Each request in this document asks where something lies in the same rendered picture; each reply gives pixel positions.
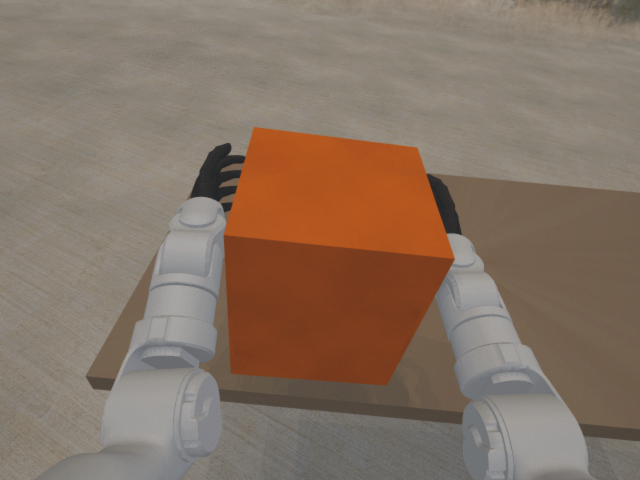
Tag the robot left forearm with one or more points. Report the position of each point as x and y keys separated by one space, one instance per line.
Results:
x=177 y=329

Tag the carton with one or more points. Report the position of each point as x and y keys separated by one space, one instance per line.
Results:
x=334 y=251

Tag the robot right forearm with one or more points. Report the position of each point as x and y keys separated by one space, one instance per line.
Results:
x=490 y=358

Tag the left robot upper arm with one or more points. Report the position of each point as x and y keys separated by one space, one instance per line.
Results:
x=157 y=423

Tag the right robot hand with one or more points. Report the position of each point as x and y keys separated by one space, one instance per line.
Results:
x=445 y=205

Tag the table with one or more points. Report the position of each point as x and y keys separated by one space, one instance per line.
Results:
x=566 y=262

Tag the left robot hand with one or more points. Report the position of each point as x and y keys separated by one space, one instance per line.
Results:
x=210 y=178

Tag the right robot upper arm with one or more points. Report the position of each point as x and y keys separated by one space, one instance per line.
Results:
x=530 y=436

